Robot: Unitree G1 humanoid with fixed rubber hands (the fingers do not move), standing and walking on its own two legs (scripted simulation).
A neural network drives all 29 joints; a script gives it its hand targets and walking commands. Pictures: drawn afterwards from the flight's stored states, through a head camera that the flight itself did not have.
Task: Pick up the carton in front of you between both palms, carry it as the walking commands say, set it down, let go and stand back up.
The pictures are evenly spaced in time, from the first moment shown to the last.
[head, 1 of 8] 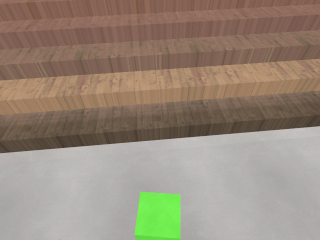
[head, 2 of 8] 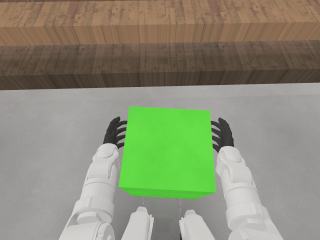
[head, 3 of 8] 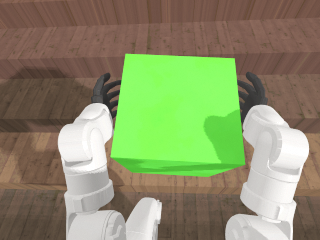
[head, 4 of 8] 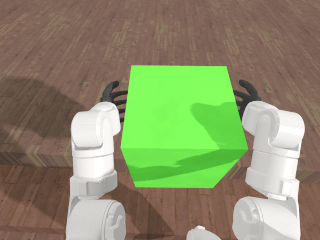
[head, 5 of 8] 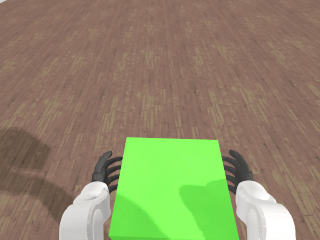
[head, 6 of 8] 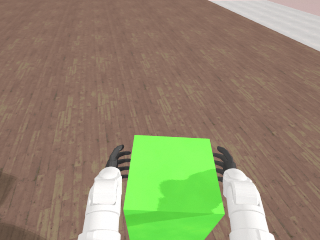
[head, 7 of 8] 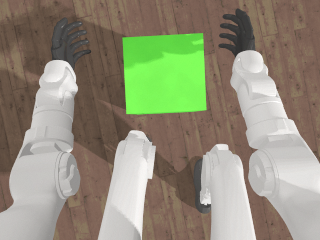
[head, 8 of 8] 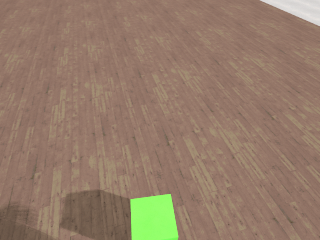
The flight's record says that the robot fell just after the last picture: no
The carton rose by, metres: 1.64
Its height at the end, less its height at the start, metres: +0.88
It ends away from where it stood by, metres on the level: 5.02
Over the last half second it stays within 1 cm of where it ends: yes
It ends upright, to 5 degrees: yes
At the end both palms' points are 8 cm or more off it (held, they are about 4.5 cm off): yes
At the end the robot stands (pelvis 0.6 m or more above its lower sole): yes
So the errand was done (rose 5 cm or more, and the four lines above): yes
